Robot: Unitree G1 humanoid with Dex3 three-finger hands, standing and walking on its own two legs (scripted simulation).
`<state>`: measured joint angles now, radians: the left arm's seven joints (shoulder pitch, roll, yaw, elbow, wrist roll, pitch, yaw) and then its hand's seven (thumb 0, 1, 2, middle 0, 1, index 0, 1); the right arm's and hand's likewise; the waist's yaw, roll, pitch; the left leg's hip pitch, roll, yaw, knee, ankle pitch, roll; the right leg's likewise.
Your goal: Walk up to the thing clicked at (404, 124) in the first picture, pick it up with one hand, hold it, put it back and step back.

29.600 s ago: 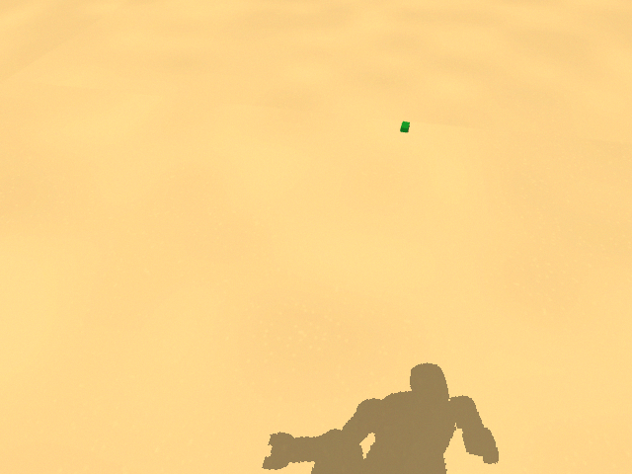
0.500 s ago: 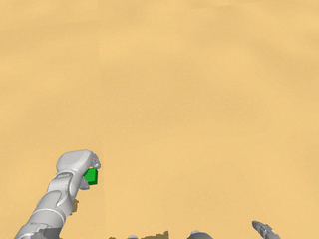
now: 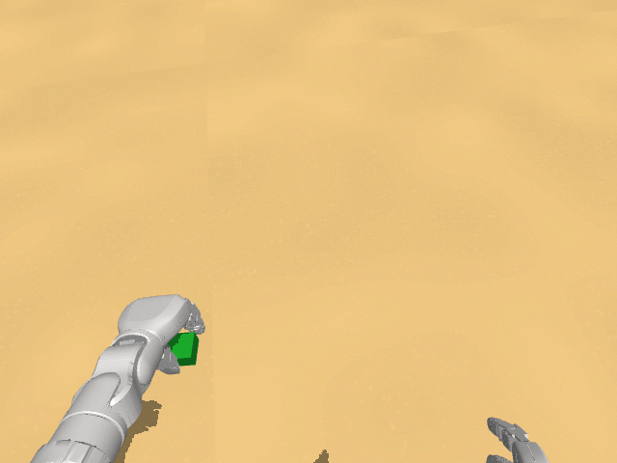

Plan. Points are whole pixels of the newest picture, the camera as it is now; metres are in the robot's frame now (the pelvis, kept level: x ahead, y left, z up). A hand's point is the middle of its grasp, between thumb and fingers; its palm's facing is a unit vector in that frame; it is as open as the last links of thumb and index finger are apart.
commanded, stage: hold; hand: left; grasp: from above
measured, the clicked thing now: (173, 350) +0.31 +0.22 -0.09
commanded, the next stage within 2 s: crouch in 1.46 s
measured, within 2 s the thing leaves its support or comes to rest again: neither
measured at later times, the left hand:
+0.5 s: hand (169, 353) +0.28 +0.21 -0.03, palm faces -0.45 -0.05 -0.89, open 7.0 cm
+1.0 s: hand (166, 348) +0.29 +0.21 -0.02, palm faces -0.45 -0.05 -0.89, open 7.0 cm
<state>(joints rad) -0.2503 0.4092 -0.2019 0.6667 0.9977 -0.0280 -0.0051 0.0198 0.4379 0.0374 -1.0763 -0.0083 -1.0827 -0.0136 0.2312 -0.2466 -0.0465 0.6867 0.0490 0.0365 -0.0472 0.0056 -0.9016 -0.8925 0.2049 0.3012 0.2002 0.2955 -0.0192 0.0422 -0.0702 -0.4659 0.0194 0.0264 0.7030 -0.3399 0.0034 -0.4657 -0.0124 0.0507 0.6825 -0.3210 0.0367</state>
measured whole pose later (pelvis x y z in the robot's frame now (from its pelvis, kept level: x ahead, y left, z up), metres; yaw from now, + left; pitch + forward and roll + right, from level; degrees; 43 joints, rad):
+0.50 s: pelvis -0.01 -0.01 +0.01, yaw +0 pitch +3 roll +0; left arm -0.22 0.40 -0.21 0.59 0.99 -0.03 -0.04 0.02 0.45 0.02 -1.07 0.00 -1.08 0.00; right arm 0.20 -0.25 -0.04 0.67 0.06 0.05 -0.06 0.01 -0.90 -0.89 0.20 0.30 0.20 0.30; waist -0.01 0.05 -0.04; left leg -0.38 0.02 0.03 0.62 -0.29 0.00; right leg -0.39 -0.01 0.05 0.62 -0.28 0.03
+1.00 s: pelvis +0.00 -0.01 +0.02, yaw +0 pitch +1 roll +0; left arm -0.21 0.41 -0.21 0.57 0.98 -0.03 -0.08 0.02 0.45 0.02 -1.07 0.00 -1.08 0.00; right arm 0.18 -0.25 -0.03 0.66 0.07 0.06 -0.07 0.01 -0.91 -0.90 0.20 0.30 0.20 0.30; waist 0.00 0.05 -0.02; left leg -0.30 0.02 0.03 0.53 -0.26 -0.01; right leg -0.31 -0.01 0.05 0.55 -0.25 0.03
